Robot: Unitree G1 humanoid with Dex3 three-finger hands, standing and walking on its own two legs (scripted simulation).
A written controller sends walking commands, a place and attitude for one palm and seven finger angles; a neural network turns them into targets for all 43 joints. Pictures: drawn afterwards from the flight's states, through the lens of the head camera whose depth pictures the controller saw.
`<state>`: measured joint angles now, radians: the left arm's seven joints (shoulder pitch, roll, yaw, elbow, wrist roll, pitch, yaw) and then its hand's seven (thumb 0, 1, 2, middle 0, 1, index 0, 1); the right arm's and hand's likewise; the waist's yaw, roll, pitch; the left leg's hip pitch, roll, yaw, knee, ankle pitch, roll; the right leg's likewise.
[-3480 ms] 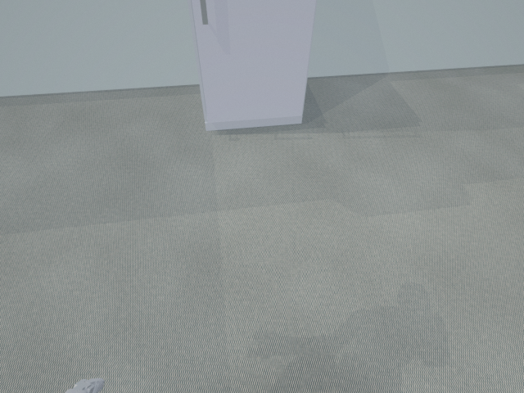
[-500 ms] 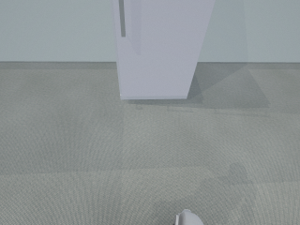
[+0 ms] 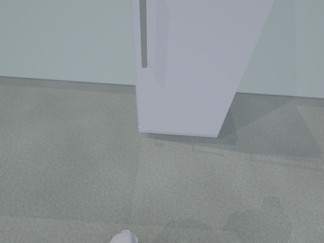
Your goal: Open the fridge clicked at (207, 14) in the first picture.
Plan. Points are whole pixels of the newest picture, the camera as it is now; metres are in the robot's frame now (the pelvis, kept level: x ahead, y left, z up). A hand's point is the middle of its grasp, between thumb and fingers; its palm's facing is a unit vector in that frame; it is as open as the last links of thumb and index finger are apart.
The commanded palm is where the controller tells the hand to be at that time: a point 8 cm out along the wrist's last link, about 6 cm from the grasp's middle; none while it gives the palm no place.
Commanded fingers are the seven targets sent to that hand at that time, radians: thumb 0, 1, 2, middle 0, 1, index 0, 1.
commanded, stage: walk to a spot facing it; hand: left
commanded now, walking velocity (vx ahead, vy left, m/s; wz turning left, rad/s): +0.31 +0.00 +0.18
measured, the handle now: (143, 22) +0.95 +0.15 +0.12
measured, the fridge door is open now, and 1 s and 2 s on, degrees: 0 0 0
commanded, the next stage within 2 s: take the last steps up to it in 0.12 s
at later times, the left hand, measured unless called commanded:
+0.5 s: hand (100, 209) +0.24 +0.21 -0.16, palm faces +0.01 -0.98 -0.20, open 7.3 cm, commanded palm none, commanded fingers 0.00 0.90 0.90 -0.20 -0.30 -0.20 -0.30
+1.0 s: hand (114, 196) +0.29 +0.18 -0.18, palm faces +0.13 -0.98 -0.13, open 7.3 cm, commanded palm none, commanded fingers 0.00 0.90 0.90 -0.20 -0.30 -0.20 -0.30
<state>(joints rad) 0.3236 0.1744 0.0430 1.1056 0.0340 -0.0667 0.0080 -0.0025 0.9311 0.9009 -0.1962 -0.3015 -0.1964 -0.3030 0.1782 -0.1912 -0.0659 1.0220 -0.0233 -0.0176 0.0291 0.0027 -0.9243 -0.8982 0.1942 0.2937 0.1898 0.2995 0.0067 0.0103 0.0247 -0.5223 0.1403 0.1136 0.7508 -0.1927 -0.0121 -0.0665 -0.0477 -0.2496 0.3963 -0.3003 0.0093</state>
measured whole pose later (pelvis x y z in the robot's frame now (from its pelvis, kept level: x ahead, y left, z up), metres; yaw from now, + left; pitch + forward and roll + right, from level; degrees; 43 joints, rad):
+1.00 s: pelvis +0.36 +0.02 -0.01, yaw +1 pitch -1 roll -2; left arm 0.40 0.13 0.04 1.14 0.03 -0.04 0.01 0.00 0.91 0.90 -0.20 -0.30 -0.20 -0.30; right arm 0.17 -0.19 -0.05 1.02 -0.02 -0.04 0.02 0.00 -0.92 -0.90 0.19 0.29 0.19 0.30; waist 0.04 0.00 0.04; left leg -0.36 0.09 0.13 0.54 -0.19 0.00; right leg -0.06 -0.06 -0.17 0.47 -0.38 0.03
